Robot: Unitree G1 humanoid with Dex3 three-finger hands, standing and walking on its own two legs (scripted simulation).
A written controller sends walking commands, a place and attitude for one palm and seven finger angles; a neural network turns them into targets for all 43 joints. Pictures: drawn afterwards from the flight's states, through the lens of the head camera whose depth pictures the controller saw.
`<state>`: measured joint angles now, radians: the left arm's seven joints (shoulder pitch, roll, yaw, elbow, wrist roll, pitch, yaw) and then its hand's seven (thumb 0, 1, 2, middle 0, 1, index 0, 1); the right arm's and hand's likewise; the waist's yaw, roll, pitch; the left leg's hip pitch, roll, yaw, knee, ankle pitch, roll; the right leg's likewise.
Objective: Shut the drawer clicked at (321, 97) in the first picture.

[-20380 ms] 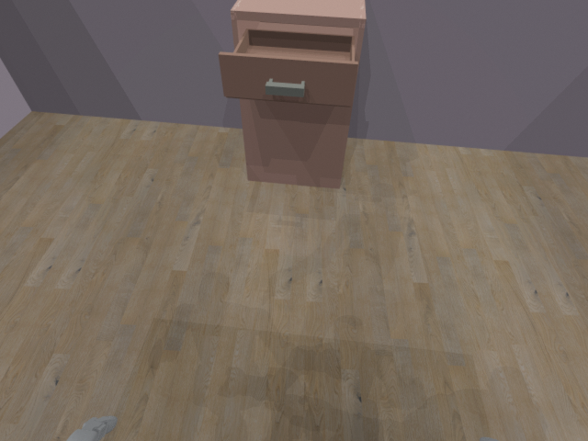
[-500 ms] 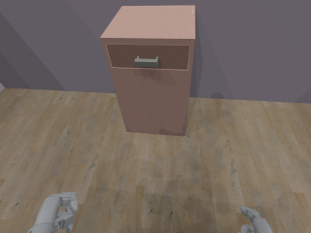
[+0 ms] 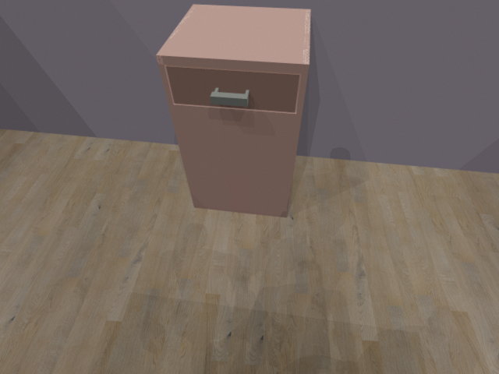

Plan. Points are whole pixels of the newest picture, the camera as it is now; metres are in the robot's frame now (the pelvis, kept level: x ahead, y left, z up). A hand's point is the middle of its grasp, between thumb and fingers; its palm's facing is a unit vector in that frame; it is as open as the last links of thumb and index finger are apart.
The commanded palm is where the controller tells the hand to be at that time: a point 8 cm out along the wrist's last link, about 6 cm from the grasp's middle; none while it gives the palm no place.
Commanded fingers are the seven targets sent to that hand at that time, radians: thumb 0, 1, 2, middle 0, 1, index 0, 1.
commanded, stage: let the arm hang, fingers relaxed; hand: left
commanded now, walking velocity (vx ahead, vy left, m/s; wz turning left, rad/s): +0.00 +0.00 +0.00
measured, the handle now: (230, 95) +0.93 +0.12 -0.08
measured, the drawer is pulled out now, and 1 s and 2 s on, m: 0.00 0.00 0.00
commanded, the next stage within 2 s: look to check the result in 0.44 s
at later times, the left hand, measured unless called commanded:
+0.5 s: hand out of the picture +0.04 +0.18 -0.17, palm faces +0.00 -0.98 -0.21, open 7.4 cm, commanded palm none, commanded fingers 0.00 0.90 0.90 -0.20 -0.30 -0.20 -0.30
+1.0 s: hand out of the picture +0.03 +0.17 -0.17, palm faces +0.01 -0.98 -0.22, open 7.4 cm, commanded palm none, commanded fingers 0.00 0.90 0.90 -0.20 -0.30 -0.20 -0.30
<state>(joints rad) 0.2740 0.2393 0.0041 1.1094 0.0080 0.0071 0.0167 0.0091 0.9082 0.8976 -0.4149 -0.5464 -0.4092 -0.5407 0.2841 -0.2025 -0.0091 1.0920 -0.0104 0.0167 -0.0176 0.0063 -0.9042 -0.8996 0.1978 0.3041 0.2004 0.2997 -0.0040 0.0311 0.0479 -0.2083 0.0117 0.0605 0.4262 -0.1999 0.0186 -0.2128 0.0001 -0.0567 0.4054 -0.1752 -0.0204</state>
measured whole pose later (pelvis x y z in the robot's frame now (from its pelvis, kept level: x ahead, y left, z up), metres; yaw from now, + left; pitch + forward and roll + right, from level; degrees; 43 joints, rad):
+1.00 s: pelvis +0.02 -0.01 +0.00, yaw +0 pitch -1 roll +0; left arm 0.23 0.18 0.01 1.15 0.01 -0.01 0.02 0.01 0.91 0.90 -0.20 -0.30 -0.20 -0.30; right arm 0.25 -0.17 -0.01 1.14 -0.01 0.00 -0.04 0.00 -0.90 -0.90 0.20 0.30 0.20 0.30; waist -0.01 0.01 0.05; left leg -0.15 0.02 0.06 0.37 -0.20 0.00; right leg -0.17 0.01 -0.06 0.37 -0.19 -0.03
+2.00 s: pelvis +0.03 -0.02 +0.01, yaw +0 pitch -1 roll +0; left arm 0.16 0.25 0.02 1.14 0.01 -0.02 0.01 0.01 0.91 0.90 -0.20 -0.30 -0.20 -0.30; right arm 0.19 -0.25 -0.02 1.14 -0.01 0.00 -0.03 0.00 -0.90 -0.90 0.20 0.30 0.20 0.30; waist -0.01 0.02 0.04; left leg -0.11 0.04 0.06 0.32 -0.20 -0.02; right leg -0.12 0.03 -0.06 0.32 -0.18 -0.05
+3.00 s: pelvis +0.04 -0.02 +0.01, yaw -1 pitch -1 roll +0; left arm 0.13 0.29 0.02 1.14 0.01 -0.02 0.01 0.01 0.91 0.90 -0.20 -0.30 -0.20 -0.30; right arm 0.15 -0.30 -0.01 1.13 -0.01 -0.01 -0.02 0.00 -0.90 -0.90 0.20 0.30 0.20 0.30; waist -0.01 0.02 0.04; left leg -0.08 0.04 0.06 0.29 -0.19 -0.02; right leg -0.11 0.03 -0.05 0.30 -0.18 -0.05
